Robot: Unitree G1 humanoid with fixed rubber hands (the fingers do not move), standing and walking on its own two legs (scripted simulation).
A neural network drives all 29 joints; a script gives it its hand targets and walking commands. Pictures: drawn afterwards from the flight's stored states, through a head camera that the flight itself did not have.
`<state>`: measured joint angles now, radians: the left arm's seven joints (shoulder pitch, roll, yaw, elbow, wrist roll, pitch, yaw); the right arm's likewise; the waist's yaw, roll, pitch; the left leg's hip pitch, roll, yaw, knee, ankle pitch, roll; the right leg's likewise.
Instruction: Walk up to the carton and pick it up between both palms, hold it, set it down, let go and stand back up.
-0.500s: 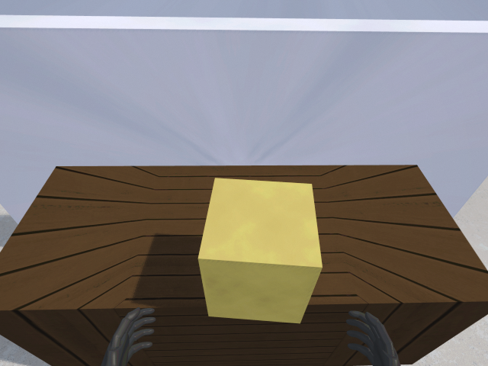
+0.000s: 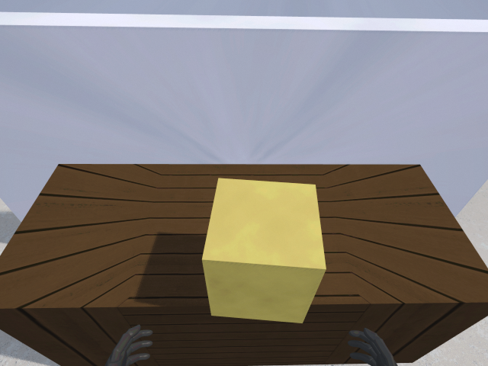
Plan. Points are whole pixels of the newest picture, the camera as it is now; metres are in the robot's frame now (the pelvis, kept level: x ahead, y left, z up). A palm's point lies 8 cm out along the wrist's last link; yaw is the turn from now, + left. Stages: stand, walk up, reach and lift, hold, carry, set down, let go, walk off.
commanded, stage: set down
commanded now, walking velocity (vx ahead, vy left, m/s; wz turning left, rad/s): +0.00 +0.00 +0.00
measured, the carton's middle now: (261, 252) +0.40 -0.01 -0.10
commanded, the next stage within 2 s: let go in 0.10 s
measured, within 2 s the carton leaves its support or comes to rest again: neither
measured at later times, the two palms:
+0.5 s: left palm out of the picture +0.16 +0.22 -0.09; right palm out of the picture +0.13 -0.23 -0.08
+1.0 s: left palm out of the picture +0.05 +0.25 -0.12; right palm out of the picture +0.05 -0.24 -0.13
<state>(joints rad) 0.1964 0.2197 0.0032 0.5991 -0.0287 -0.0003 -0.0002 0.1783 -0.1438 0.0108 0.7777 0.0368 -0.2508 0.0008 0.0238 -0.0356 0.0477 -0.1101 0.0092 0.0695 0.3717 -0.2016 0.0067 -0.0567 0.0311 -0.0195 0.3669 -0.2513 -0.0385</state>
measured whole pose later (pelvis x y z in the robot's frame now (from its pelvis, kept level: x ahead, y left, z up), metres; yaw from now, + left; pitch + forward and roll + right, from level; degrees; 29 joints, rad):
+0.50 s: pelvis -0.01 +0.00 +0.00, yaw -1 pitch -3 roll +0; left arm 0.17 0.21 0.00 0.55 0.00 0.09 0.03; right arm 0.17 -0.19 -0.02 0.78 0.00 -0.22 0.04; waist 0.00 -0.04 0.07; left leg -0.13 0.02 0.08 0.38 -0.20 0.01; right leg -0.08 0.04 -0.01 0.38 -0.24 -0.04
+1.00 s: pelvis +0.00 +0.00 +0.00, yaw +0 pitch -1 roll -1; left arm 0.33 0.19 0.03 0.81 0.03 0.00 0.00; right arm 0.31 -0.20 -0.04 0.88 -0.03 0.02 0.01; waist 0.01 0.02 -0.03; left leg -0.20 0.02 0.06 0.46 -0.24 0.01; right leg -0.12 0.04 -0.03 0.41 -0.26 -0.04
